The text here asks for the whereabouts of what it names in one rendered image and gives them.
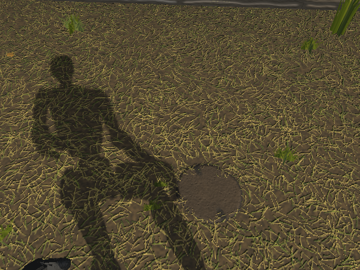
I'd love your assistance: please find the left robot hand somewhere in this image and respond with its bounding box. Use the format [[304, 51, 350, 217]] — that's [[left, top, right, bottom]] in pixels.
[[22, 258, 71, 270]]

